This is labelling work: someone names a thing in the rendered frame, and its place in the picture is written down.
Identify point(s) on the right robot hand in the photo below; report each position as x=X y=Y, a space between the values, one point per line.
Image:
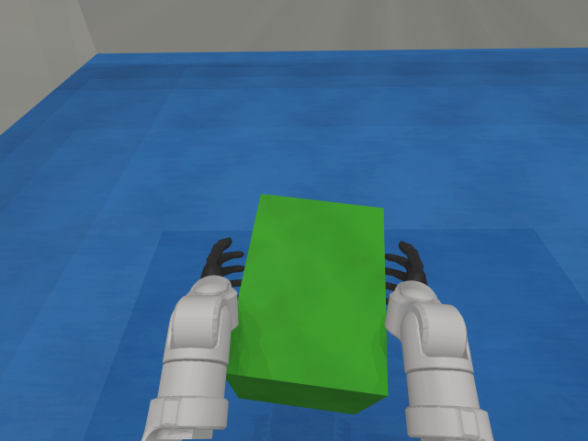
x=412 y=264

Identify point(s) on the left robot forearm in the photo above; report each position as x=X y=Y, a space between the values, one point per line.
x=190 y=402

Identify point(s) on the left robot hand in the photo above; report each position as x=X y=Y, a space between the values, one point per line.
x=216 y=258

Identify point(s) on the right robot forearm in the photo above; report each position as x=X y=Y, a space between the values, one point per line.
x=443 y=400

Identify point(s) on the carton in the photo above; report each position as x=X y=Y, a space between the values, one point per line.
x=312 y=307

